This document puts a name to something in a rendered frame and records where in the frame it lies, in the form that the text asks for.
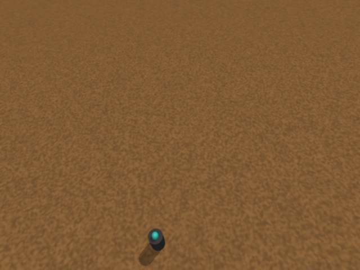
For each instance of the bottle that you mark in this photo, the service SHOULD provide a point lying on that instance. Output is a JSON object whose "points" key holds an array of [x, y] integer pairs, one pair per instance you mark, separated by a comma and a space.
{"points": [[156, 239]]}

